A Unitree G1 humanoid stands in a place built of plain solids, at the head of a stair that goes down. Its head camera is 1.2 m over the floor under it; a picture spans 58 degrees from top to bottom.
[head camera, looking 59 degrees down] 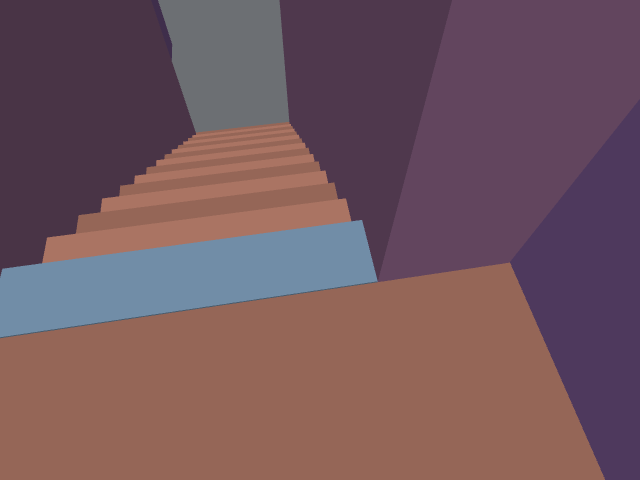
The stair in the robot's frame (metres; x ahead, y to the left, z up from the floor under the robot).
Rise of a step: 0.19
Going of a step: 0.23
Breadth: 1.16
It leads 9 degrees to the left of straight ahead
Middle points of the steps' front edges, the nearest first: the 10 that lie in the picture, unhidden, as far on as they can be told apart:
0.71 0.42 0.00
0.94 0.46 -0.19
1.17 0.50 -0.38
1.40 0.53 -0.56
1.63 0.57 -0.75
1.86 0.61 -0.94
2.08 0.65 -1.13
2.31 0.68 -1.32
2.54 0.72 -1.50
2.77 0.76 -1.69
